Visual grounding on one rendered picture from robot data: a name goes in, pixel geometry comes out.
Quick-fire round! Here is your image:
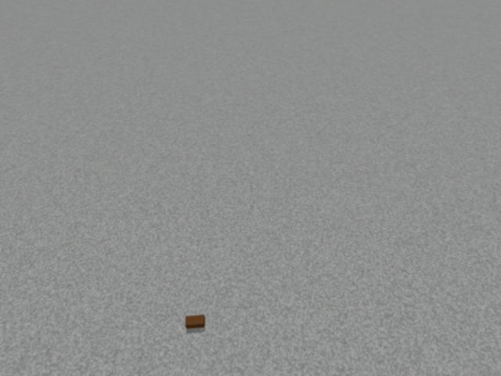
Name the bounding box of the small box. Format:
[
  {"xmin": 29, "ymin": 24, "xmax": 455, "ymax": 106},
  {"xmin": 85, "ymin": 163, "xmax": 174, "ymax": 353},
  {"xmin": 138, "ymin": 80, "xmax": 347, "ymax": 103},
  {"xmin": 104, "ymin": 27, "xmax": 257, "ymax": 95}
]
[{"xmin": 186, "ymin": 315, "xmax": 205, "ymax": 329}]

